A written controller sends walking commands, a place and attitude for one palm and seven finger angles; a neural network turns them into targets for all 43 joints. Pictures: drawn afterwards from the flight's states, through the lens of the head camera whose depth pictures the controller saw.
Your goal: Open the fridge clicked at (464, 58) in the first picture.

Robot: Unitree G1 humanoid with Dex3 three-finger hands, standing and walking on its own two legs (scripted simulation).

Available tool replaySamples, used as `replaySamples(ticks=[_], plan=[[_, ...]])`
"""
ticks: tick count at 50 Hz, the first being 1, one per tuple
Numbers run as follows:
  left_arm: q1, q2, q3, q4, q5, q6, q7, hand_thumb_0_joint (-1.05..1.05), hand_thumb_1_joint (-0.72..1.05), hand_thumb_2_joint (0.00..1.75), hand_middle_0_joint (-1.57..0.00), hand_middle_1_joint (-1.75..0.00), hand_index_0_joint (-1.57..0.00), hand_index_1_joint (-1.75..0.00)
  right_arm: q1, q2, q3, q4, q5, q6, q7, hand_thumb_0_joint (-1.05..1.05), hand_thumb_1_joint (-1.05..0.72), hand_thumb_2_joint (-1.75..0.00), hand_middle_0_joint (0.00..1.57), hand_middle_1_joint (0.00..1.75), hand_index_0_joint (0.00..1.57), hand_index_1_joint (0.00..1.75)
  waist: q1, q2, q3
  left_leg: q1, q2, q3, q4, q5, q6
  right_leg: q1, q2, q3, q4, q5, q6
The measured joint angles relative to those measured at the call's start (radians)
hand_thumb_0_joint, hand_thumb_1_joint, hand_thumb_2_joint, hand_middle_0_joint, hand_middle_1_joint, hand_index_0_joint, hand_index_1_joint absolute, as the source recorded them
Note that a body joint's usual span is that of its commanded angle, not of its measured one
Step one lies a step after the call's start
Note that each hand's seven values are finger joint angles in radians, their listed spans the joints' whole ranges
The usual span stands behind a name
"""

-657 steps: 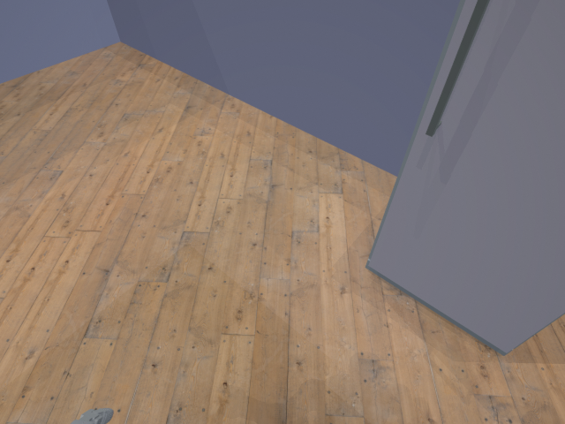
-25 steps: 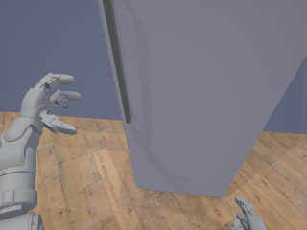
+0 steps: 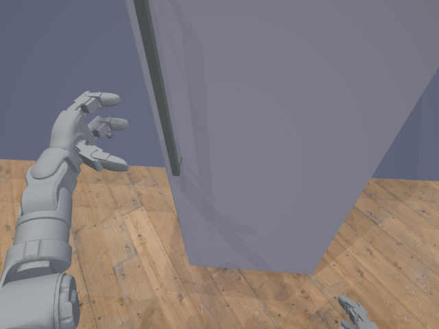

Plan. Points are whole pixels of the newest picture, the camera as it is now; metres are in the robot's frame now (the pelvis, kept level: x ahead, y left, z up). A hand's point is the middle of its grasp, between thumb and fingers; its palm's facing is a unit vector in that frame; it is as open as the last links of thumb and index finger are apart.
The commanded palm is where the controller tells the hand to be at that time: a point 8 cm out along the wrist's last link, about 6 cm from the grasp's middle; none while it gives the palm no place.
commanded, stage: move the hooked fingers beside the handle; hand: left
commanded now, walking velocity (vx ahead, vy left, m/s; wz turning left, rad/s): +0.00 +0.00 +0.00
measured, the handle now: (162, 89) +0.48 +0.14 +0.21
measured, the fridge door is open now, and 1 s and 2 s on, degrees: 0 0 0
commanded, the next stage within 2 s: feel for the door with the fingertips in 1.14 s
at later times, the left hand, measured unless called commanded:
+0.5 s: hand (124, 123) +0.43 +0.21 +0.17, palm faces +0.01 -1.00 -0.01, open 14.0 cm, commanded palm +0.40 +0.25 +0.17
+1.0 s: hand (128, 125) +0.42 +0.19 +0.17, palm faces +0.01 -1.00 -0.01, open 14.0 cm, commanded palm +0.40 +0.25 +0.17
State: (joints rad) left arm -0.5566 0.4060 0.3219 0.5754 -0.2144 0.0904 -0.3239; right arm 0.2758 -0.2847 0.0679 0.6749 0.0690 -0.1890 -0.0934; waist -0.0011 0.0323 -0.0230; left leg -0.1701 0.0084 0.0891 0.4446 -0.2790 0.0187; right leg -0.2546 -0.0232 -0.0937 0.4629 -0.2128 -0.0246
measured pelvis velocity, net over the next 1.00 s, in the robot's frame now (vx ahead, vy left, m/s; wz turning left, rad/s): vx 0.00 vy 0.00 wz -0.01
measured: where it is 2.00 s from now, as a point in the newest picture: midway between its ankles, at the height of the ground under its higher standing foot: outside the picture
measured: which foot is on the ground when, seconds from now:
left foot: down 0.00-1.00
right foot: down 0.00-1.00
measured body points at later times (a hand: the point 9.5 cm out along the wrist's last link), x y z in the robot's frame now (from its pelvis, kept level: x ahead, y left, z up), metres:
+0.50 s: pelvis +0.01 +0.00 +0.00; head +0.02 -0.01 +0.45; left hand +0.43 +0.26 +0.17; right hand +0.10 -0.26 -0.11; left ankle -0.03 +0.10 -0.74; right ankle +0.02 -0.10 -0.74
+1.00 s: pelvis +0.00 +0.00 +0.00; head +0.01 -0.01 +0.45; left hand +0.42 +0.25 +0.18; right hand +0.13 -0.25 -0.10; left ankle -0.03 +0.10 -0.74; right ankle +0.02 -0.10 -0.74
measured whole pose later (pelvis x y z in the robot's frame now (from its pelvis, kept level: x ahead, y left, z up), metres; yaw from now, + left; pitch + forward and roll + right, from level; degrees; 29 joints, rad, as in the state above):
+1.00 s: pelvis +0.00 +0.00 +0.00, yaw +0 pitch +2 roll +0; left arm -0.70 0.38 0.30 0.77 -0.18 0.01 -0.26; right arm 0.28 -0.27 0.07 0.67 0.06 -0.15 -0.08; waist -0.02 0.03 -0.03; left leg -0.21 0.01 0.09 0.46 -0.28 0.02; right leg -0.30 -0.02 -0.09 0.47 -0.21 -0.03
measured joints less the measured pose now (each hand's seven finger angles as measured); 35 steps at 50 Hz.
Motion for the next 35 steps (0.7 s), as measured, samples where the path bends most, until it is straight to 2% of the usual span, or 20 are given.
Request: replaySamples(ticks=[13,18,24,27,35], plan=[[-0.106,-0.012,-0.026,0.117,0.018,-0.033,0.030,-0.01,-0.51,0.30,-0.30,-1.20,-0.30,-1.20,0.022,-0.001,-0.008,0.015,-0.005,0.019,0.008,0.01,-0.90,-0.90,0.20,0.30,0.20,0.30,-0.015,-0.004,-0.005,-0.026,-0.001,-0.001,0.005,-0.005,0.002,-0.024,-0.001,-0.001,0.003,-0.003,0.002],[-0.130,-0.008,-0.010,0.161,0.033,-0.050,0.049,-0.01,-0.50,0.30,-0.31,-1.20,-0.30,-1.20,0.027,0.003,-0.011,0.008,-0.010,0.030,0.015,0.01,-0.90,-0.90,0.20,0.30,0.20,0.30,-0.028,-0.003,-0.007,-0.037,0.001,0.006,0.009,-0.007,0.002,-0.039,0.002,0.007,0.007,-0.003,0.002],[-0.133,0.015,0.021,0.202,0.039,-0.079,0.036,-0.01,-0.50,0.30,-0.31,-1.20,-0.30,-1.20,0.043,0.003,-0.011,0.000,-0.010,0.044,0.019,0.01,-0.90,-0.90,0.20,0.30,0.20,0.30,-0.037,-0.007,-0.010,-0.046,0.006,0.015,0.014,-0.012,0.001,-0.052,0.007,0.016,0.011,-0.003,0.000],[-0.113,0.019,0.018,0.179,0.036,-0.086,0.031,-0.01,-0.50,0.30,-0.30,-1.20,-0.30,-1.20,0.057,-0.001,-0.018,-0.004,-0.008,0.045,0.020,0.01,-0.90,-0.90,0.20,0.30,0.20,0.30,-0.035,-0.003,-0.007,-0.045,0.007,0.016,0.014,-0.012,0.001,-0.050,0.008,0.017,0.010,-0.003,0.001],[-0.079,-0.019,-0.009,0.112,0.016,-0.074,0.031,-0.01,-0.50,0.30,-0.30,-1.20,-0.30,-1.20,0.058,-0.005,-0.023,0.012,-0.005,0.046,0.021,0.01,-0.90,-0.90,0.20,0.30,0.20,0.30,-0.018,0.000,-0.012,-0.034,0.003,0.008,0.012,-0.011,0.003,-0.035,0.004,0.010,0.005,-0.003,0.003]])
